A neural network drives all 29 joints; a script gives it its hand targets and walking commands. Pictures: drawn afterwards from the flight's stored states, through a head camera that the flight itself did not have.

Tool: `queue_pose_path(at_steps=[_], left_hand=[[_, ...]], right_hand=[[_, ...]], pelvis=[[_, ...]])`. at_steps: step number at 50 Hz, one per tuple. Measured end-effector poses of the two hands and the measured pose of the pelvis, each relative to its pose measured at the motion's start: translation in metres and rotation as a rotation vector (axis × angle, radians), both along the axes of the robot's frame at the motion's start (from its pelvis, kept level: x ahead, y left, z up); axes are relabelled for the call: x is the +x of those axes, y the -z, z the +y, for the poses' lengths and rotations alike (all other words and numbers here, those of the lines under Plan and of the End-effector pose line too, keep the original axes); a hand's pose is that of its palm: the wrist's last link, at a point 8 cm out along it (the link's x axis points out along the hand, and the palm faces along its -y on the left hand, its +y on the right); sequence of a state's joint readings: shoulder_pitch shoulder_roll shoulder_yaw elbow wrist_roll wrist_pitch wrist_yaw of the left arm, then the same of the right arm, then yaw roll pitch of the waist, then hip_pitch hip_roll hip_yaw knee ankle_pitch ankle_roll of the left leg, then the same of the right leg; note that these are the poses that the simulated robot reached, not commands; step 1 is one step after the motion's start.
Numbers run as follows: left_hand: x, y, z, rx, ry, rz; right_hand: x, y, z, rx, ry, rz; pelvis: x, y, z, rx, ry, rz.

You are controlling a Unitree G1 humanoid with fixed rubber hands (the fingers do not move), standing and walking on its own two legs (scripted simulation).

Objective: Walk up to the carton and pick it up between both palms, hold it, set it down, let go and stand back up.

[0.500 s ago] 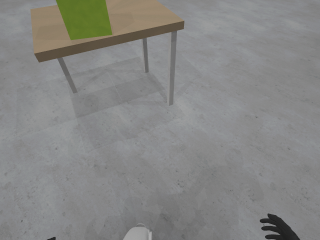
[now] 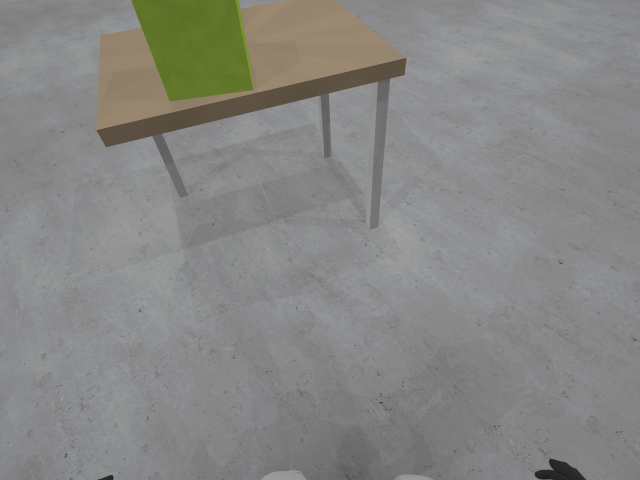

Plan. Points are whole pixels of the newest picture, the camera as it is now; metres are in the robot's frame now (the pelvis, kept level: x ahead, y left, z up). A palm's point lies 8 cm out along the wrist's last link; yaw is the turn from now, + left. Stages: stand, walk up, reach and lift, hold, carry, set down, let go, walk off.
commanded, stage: walk up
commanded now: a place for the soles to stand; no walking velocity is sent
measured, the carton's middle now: (198, 29) +1.10 +0.31 +0.12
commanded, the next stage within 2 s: none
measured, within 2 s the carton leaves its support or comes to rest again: neither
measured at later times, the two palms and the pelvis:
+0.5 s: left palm out of the picture +0.12 +0.37 -0.10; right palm (511, 391) +0.26 -0.24 -0.09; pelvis +0.10 +0.04 -0.01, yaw +12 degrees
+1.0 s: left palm out of the picture +0.15 +0.36 -0.08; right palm (469, 320) +0.38 -0.22 -0.11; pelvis +0.19 +0.03 -0.01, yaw +18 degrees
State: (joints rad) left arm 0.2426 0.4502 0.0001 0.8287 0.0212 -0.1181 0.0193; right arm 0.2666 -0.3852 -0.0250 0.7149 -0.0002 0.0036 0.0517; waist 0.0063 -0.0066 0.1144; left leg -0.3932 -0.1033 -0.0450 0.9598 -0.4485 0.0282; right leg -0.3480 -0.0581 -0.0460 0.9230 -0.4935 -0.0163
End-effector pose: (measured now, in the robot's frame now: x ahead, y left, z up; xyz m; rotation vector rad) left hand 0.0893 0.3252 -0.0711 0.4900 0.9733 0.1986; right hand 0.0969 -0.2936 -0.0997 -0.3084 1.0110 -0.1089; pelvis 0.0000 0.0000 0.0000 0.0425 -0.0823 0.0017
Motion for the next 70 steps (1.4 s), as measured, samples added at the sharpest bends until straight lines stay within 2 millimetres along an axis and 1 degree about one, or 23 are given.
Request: queue_pose_path(at_steps=[4, 8, 11, 14, 17, 19, 23, 27, 33, 36, 39, 42, 46, 49, 51, 55, 58, 61, 64, 70], left_hand=[[0.002, -0.014, 0.001, 0.03, -0.04, 0.007], [-0.005, -0.013, 0.008, 0.042, -0.086, 0.032], [-0.008, -0.005, 0.015, 0.032, -0.126, 0.044], [-0.006, 0.008, 0.022, 0.005, -0.161, 0.042], [0.004, 0.022, 0.032, -0.026, -0.188, 0.029], [0.014, 0.03, 0.036, -0.044, -0.192, 0.012], [0.027, 0.028, 0.041, -0.062, -0.204, -0.005], [0.039, 0.026, 0.044, -0.061, -0.204, 0.006], [0.053, 0.022, 0.034, -0.041, -0.217, 0.042], [0.061, 0.019, 0.025, -0.024, -0.226, 0.05], [0.063, 0.01, 0.02, -0.015, -0.261, 0.048], [0.061, 0.002, 0.021, 0.002, -0.288, 0.074], [0.058, 0.002, 0.027, 0.013, -0.319, 0.1], [0.058, 0.008, 0.035, 0.005, -0.342, 0.108], [0.061, 0.015, 0.041, -0.01, -0.354, 0.106], [0.073, 0.029, 0.057, -0.04, -0.365, 0.086], [0.082, 0.03, 0.064, -0.058, -0.369, 0.062], [0.085, 0.031, 0.069, -0.068, -0.372, 0.072], [0.084, 0.035, 0.069, -0.075, -0.38, 0.096], [0.076, 0.042, 0.057, -0.083, -0.409, 0.172]], right_hand=[[0.031, 0.004, -0.001, 0.012, -0.036, -0.001], [0.056, 0.012, 0.009, 0.025, -0.08, 0.009], [0.078, 0.015, 0.019, 0.02, -0.12, 0.013], [0.104, 0.011, 0.03, -0.002, -0.16, 0.006], [0.132, 0.005, 0.043, -0.028, -0.195, -0.018], [0.145, 0.003, 0.051, -0.05, -0.207, -0.04], [0.154, -0.006, 0.055, -0.076, -0.203, -0.045], [0.165, -0.011, 0.053, -0.087, -0.198, -0.048], [0.188, -0.005, 0.043, -0.059, -0.201, -0.043], [0.205, 0.003, 0.036, -0.038, -0.208, -0.039], [0.226, 0.004, 0.035, -0.033, -0.226, -0.027], [0.249, 0.005, 0.041, -0.021, -0.246, -0.033], [0.268, 0.012, 0.055, -0.013, -0.275, -0.02], [0.281, 0.015, 0.068, -0.022, -0.299, -0.005], [0.291, 0.013, 0.077, -0.036, -0.315, -0.005], [0.309, 0.01, 0.097, -0.07, -0.335, -0.013], [0.314, 0.006, 0.107, -0.09, -0.341, -0.015], [0.318, -0.002, 0.11, -0.11, -0.333, -0.025], [0.321, -0.005, 0.109, -0.125, -0.333, -0.023], [0.336, -0.003, 0.102, -0.121, -0.339, -0.02]], pelvis=[[0.017, -0.004, -0.004, 0.012, -0.038, 0.026], [0.03, -0.001, -0.002, -0.015, -0.078, 0.041], [0.04, 0.004, 0.003, -0.049, -0.112, 0.045], [0.054, 0.009, 0.01, -0.078, -0.143, 0.048], [0.07, 0.014, 0.022, -0.087, -0.173, 0.053], [0.079, 0.017, 0.031, -0.066, -0.191, 0.024], [0.095, 0.012, 0.039, -0.063, -0.201, -0.04], [0.109, 0.009, 0.039, -0.055, -0.199, -0.071], [0.132, 0.009, 0.027, -0.029, -0.198, -0.073], [0.146, 0.011, 0.016, -0.018, -0.205, -0.04], [0.161, 0.006, 0.012, -0.007, -0.234, -0.016], [0.173, 0.002, 0.014, -0.001, -0.248, 0.008], [0.184, 0.004, 0.02, -0.024, -0.274, 0.026], [0.191, 0.008, 0.028, -0.056, -0.298, 0.033], [0.197, 0.011, 0.035, -0.074, -0.313, 0.038], [0.207, 0.016, 0.055, -0.08, -0.339, 0.041], [0.211, 0.014, 0.066, -0.073, -0.349, -0.002], [0.216, 0.011, 0.071, -0.074, -0.344, -0.029], [0.219, 0.011, 0.072, -0.068, -0.347, -0.046], [0.228, 0.012, 0.063, -0.054, -0.35, -0.009]])
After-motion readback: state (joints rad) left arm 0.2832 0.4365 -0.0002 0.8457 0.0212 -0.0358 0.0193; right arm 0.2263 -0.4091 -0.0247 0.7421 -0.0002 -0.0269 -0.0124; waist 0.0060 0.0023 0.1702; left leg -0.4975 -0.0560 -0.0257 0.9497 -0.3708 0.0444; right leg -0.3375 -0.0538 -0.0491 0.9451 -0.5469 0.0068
